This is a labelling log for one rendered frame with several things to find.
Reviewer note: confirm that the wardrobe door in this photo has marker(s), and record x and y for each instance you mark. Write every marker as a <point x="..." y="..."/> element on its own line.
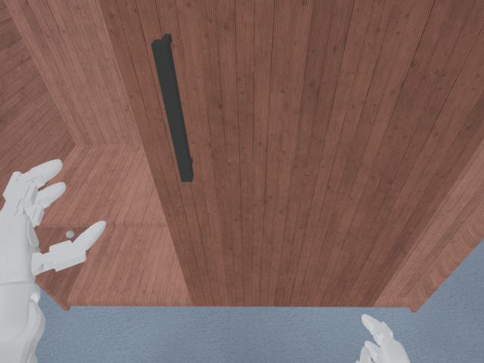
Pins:
<point x="324" y="136"/>
<point x="459" y="209"/>

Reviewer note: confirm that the robot right hand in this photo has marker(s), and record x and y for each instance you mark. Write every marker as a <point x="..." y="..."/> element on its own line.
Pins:
<point x="389" y="351"/>

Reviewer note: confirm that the handle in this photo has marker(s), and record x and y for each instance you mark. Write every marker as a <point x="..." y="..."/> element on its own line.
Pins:
<point x="163" y="58"/>

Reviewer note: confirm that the left robot forearm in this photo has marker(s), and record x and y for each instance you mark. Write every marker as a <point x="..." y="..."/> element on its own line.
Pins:
<point x="22" y="322"/>

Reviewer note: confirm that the robot left hand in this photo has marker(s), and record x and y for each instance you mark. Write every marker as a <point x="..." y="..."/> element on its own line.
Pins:
<point x="23" y="210"/>

